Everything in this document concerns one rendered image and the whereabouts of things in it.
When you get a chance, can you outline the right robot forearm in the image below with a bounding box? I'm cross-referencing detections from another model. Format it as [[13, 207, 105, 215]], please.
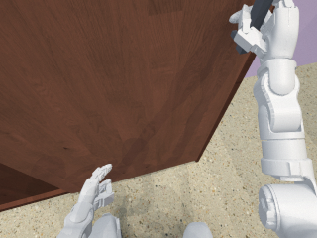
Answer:
[[253, 58, 317, 197]]

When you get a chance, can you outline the robot left shin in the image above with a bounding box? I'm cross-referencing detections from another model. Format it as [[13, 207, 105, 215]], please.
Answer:
[[102, 212, 112, 217]]

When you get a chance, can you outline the robot right upper arm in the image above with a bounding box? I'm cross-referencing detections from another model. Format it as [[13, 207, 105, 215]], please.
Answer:
[[258, 183, 317, 238]]

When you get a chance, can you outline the handle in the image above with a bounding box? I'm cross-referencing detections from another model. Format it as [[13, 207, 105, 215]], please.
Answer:
[[230, 0, 273, 55]]

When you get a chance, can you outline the left robot thigh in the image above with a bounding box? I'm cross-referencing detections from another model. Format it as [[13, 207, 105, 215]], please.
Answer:
[[88, 215, 122, 238]]

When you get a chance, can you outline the robot left hand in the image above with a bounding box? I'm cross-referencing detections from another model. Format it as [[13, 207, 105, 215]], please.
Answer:
[[77, 164, 115, 211]]

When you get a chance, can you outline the left robot forearm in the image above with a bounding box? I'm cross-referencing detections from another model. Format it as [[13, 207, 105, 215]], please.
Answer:
[[56, 202, 94, 238]]

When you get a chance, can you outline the robot right hand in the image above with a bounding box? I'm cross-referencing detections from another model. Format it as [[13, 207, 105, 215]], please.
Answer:
[[229, 0, 299, 65]]

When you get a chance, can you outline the wardrobe door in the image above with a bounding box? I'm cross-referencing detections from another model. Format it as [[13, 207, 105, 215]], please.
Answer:
[[0, 163, 59, 205], [0, 0, 273, 194]]

